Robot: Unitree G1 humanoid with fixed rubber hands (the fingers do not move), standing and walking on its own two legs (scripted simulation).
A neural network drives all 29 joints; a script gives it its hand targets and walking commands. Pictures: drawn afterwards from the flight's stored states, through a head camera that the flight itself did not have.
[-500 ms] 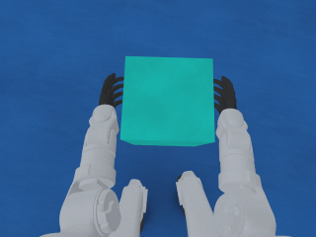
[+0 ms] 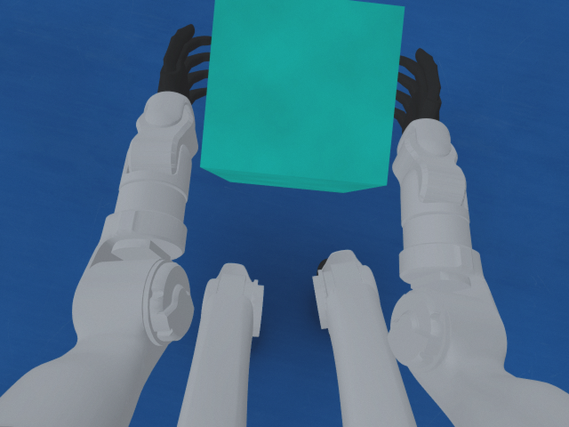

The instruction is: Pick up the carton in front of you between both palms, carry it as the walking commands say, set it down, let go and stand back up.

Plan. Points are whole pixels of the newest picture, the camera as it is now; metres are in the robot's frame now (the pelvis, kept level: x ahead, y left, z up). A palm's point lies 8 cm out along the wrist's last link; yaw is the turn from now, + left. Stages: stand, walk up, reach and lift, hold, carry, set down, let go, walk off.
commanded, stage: set down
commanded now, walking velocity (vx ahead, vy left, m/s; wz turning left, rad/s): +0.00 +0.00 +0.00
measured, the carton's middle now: (296, 115) +0.51 -0.04 -0.19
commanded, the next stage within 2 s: none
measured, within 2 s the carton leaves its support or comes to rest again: rests again in 0.94 s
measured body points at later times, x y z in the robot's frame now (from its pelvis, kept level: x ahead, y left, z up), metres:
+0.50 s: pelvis -0.01 +0.01 -0.09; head +0.37 +0.01 +0.16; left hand +0.57 +0.09 -0.27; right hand +0.50 -0.20 -0.26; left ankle +0.08 +0.12 -0.46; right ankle +0.12 -0.13 -0.46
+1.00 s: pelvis -0.01 +0.01 -0.11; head +0.36 +0.01 +0.15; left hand +0.56 +0.09 -0.29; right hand +0.50 -0.21 -0.28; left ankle +0.08 +0.12 -0.46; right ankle +0.12 -0.12 -0.46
